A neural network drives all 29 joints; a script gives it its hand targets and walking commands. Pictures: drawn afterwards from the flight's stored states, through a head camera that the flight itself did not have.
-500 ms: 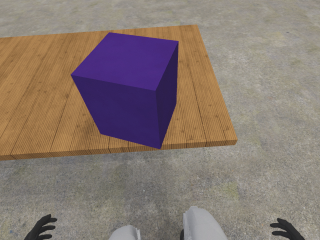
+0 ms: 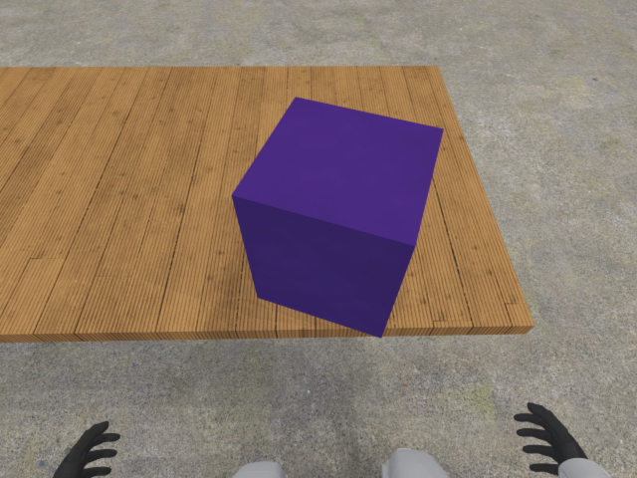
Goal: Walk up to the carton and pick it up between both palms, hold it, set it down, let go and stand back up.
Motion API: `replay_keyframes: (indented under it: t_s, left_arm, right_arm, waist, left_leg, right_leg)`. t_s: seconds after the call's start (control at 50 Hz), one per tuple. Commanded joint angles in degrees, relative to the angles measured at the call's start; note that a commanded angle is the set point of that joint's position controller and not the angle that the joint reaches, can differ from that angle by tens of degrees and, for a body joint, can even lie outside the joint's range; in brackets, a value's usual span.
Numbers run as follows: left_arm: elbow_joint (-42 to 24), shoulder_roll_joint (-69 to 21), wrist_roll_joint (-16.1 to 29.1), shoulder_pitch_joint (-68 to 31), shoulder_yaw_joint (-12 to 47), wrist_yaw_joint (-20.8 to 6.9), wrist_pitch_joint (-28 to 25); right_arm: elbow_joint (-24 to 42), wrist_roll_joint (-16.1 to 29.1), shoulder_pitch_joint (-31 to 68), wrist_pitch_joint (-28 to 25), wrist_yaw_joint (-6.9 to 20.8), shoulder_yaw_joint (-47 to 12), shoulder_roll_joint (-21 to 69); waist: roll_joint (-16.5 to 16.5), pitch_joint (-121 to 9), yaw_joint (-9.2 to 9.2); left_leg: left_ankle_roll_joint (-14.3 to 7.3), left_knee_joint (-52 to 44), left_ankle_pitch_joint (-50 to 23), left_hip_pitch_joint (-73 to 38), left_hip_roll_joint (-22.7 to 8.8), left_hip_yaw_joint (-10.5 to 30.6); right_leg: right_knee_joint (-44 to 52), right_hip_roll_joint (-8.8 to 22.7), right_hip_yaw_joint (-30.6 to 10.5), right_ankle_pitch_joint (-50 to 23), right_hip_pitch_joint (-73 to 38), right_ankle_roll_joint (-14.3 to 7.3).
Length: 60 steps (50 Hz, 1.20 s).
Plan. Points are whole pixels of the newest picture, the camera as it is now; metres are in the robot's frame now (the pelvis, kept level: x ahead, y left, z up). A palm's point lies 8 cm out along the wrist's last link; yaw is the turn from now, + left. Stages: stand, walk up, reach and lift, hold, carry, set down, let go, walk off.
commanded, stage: walk up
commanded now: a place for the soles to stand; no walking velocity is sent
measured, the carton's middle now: (340, 222) +0.44 -0.01 +0.02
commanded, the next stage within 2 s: reach and lift in 1.50 s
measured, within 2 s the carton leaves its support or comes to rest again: neither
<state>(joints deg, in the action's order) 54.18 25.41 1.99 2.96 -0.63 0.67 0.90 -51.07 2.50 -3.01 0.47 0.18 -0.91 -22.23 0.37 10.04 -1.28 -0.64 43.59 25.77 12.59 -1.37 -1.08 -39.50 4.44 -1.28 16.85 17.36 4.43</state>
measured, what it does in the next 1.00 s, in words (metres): stands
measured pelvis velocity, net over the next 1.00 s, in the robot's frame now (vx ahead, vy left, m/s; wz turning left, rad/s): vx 0.01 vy -0.03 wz -0.01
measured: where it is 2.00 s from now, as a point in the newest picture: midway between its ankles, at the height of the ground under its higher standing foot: outside the picture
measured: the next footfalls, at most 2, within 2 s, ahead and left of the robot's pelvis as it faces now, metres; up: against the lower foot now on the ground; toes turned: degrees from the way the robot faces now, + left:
none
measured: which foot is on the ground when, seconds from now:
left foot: down 0.00-1.00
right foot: down 0.00-1.00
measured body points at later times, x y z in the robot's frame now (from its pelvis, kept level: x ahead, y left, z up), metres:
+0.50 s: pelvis +0.00 +0.00 +0.03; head +0.03 +0.00 +0.48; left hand +0.09 +0.30 -0.11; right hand +0.11 -0.30 -0.10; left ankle -0.02 +0.11 -0.71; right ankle +0.05 -0.18 -0.71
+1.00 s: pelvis +0.01 -0.03 +0.03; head +0.02 -0.05 +0.48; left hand +0.12 +0.27 -0.08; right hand +0.07 -0.33 -0.12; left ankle -0.02 +0.11 -0.71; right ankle +0.05 -0.18 -0.71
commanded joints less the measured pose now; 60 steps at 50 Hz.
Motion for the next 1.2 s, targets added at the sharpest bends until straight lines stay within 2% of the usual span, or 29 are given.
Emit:
replay_keyframes:
  t_s: [0.0,0.02,0.1,0.26,0.3,0.4,0.44,0.56,0.58,0.62,0.66,0.72,0.76,0.82,0.88,0.94,1.0,1.02,1.04,1.06,1.12,1.18]
  left_arm:
    - [-0.56,11.22,-0.32,-2.7,-2.91,0.58,-0.95]
    - [0.16,11.22,-0.4,-3.46,-2.92,0.52,-1.0]
    - [3.73,10.68,-0.52,-4.5,-2.72,0.36,-1.19]
    - [8.58,9.34,-0.99,-4.65,-2.46,0.54,-1.96]
    - [8.87,9.1,-1.03,-4.48,-2.68,0.61,-2.25]
    - [9.87,8.09,-1.21,-4.59,-2.93,0.58,-2.54]
    - [9.95,7.83,-1.15,-4.07,-3.0,0.55,-2.73]
    - [10.06,7.57,-1.2,-4.25,-3.28,0.67,-3.05]
    - [9.23,7.79,-1.5,-3.42,-3.35,0.8,-3.22]
    - [8.68,8.26,-1.6,-3.65,-3.6,1.0,-3.28]
    - [8.2,8.05,-1.63,-3.51,-3.68,1.05,-3.31]
    - [7.5,8.35,-1.65,-3.65,-3.68,1.05,-3.36]
    - [7.34,8.53,-1.54,-3.09,-3.71,1.02,-3.37]
    - [6.71,8.11,-1.51,-3.63,-3.54,0.91,-3.38]
    - [6.99,8.3,-1.43,-2.79,-3.39,0.96,-3.25]
    - [6.81,8.16,-1.35,-3.21,-3.38,0.9,-3.2]
    - [6.8,8.43,-1.45,-3.2,-3.32,0.94,-3.13]
    - [6.62,8.2,-1.46,-3.48,-3.28,0.9,-3.11]
    - [6.37,7.99,-1.42,-3.33,-3.36,0.9,-3.13]
    - [6.53,8.26,-1.44,-3.44,-3.31,0.88,-2.98]
    - [6.6,7.78,-1.43,-2.64,-3.3,0.8,-2.93]
    - [7.01,7.68,-1.35,-2.63,-3.14,0.9,-2.92]
  right_arm:
    - [1.56,0.02,3.75,-1.11,-0.68,4.8,-16.3]
    - [0.89,-0.03,4.28,-1.17,-0.65,4.56,-15.98]
    - [-1.54,0.12,6.65,-1.34,-0.5,4.95,-15.1]
    - [-5.7,-0.05,7.41,-1.66,-0.26,5.34,-12.58]
    - [-6.31,-0.12,6.92,-1.78,-0.17,5.59,-12.25]
    - [-7.87,-0.47,5.73,-1.81,-0.25,5.8,-11.6]
    - [-8.28,-0.53,5.36,-1.84,-0.28,5.81,-10.97]
    - [-9.43,-0.83,3.93,-2.06,-0.28,5.73,-10.56]
    - [-9.58,-1.3,2.87,-1.88,-0.12,6.26,-10.52]
    - [-9.43,-1.5,2.6,-1.68,0.02,6.23,-10.3]
    - [-9.5,-1.66,1.77,-1.76,0.15,6.25,-10.2]
    - [-9.46,-1.74,1.41,-1.74,0.22,6.35,-9.86]
    - [-9.69,-1.75,0.14,-1.85,0.23,6.36,-9.93]
    - [-9.87,-1.94,-1.02,-2.05,0.31,6.27,-10.02]
    - [-10.3,-1.83,-1.46,-2.01,0.2,6.07,-9.81]
    - [-10.87,-1.85,-2.05,-2.0,0.15,6.07,-10.34]
    - [-10.71,-1.84,-1.82,-1.95,0.08,5.99,-9.75]
    - [-11.0,-1.98,-2.27,-1.97,0.07,5.96,-10.14]
    - [-10.76,-2.08,-1.99,-1.99,0.0,5.92,-10.0]
    - [-10.67,-1.85,-2.19,-1.97,-0.03,5.79,-9.79]
    - [-10.77,-1.86,-2.59,-2.09,-0.11,5.72,-9.77]
    - [-11.11,-1.79,-3.01,-2.08,-0.2,5.57,-9.82]
  waist:
    - [5.73,-12.69,0.87]
    - [6.11,-12.48,0.95]
    - [6.55,-12.74,0.69]
    - [4.11,-12.66,0.88]
    - [4.27,-12.72,1.0]
    - [1.52,-12.31,1.05]
    - [1.61,-12.61,1.01]
    - [-0.8,-12.41,1.04]
    - [-0.22,-12.02,1.15]
    - [-1.27,-11.51,1.2]
    - [-2.44,-11.65,1.2]
    - [-1.74,-10.56,1.38]
    - [-3.48,-11.39,1.21]
    - [-2.03,-11.46,1.62]
    - [-2.3,-12.16,1.35]
    - [-3.21,-11.05,1.38]
    - [-1.69,-11.02,1.28]
    - [-2.18,-11.06,1.3]
    - [-1.3,-10.27,1.36]
    - [-2.38,-10.68,1.5]
    - [-0.36,-11.38,1.32]
    - [-0.49,-11.73,1.6]
  left_leg:
    - [-4.08,-17.55,-34.11,-1.53,-11.19,7.89]
    - [-3.41,-18.7,-33.94,-1.78,-10.98,7.33]
    - [-3.16,-21.83,-31.54,-4.66,-10.65,5.93]
    - [-2.23,-27.18,-23.97,-6.1,-9.44,4.35]
    - [-2.0,-27.63,-23.43,-6.73,-9.01,3.65]
    - [-1.55,-28.61,-20.0,-6.24,-8.41,2.9]
    - [-1.16,-28.74,-19.95,-6.83,-8.26,2.69]
    - [-0.92,-29.95,-18.82,-6.5,-7.81,2.66]
    - [-0.78,-29.32,-16.14,-6.68,-7.15,1.77]
    - [-1.12,-29.48,-14.66,-6.27,-6.99,1.93]
    - [-0.81,-29.18,-15.34,-6.35,-6.97,1.93]
    - [-0.68,-29.02,-14.74,-6.43,-6.77,1.91]
    - [-0.74,-28.69,-15.14,-7.38,-6.84,2.09]
    - [-0.7,-28.63,-17.41,-7.18,-7.01,1.98]
    - [-0.67,-28.37,-18.74,-7.98,-7.38,1.91]
    - [-0.66,-28.37,-17.97,-7.67,-7.24,1.95]
    - [-0.8,-28.57,-18.29,-7.4,-7.32,2.23]
    - [-0.64,-28.38,-18.53,-7.55,-7.25,1.89]
    - [-0.62,-28.41,-19.13,-6.97,-7.45,1.94]
    - [-0.49,-28.4,-18.68,-7.56,-7.62,2.02]
    - [-0.55,-28.73,-18.95,-7.87,-7.9,2.15]
    - [-0.47,-28.63,-21.1,-8.01,-8.03,2.26]
  right_leg:
    - [6.38,1.67,-0.06,-17.16,-7.68,-4.6]
    - [7.17,1.82,-0.1,-18.15,-8.19,-4.59]
    - [11.31,1.96,0.13,-18.61,-9.14,-4.82]
    - [17.29,3.47,0.06,-19.58,-11.7,-4.57]
    - [18.25,3.91,-0.12,-19.7,-11.87,-4.64]
    - [19.41,4.53,-0.03,-19.95,-12.4,-4.84]
    - [19.76,5.09,-0.75,-20.6,-12.44,-5.07]
    - [21.06,5.34,-1.14,-19.73,-12.55,-5.03]
    - [21.34,5.27,-1.14,-17.02,-11.88,-5.24]
    - [21.7,5.08,-1.34,-14.99,-11.12,-5.33]
    - [21.87,5.43,-1.74,-15.09,-11.25,-5.7]
    - [22.56,5.65,-2.1,-14.45,-9.92,-5.87]
    - [22.86,5.72,-2.69,-13.15,-9.56,-6.19]
    - [21.94,5.44,-2.26,-15.58,-10.34,-6.08]
    - [21.64,5.53,-2.05,-17.47,-10.78,-6.14]
    - [22.12,5.28,-2.34,-16.51,-10.18,-6.08]
    - [22.16,5.15,-2.47,-15.17,-10.0,-6.16]
    - [21.97,5.04,-2.21,-15.24,-9.99,-6.07]
    - [21.79,5.08,-2.24,-16.71,-10.24,-6.01]
    - [21.98,5.02,-2.29,-16.36,-10.02,-5.86]
    - [21.67,5.05,-2.23,-17.22,-10.5,-5.79]
    - [21.31,4.85,-2.03,-18.87,-11.1,-5.55]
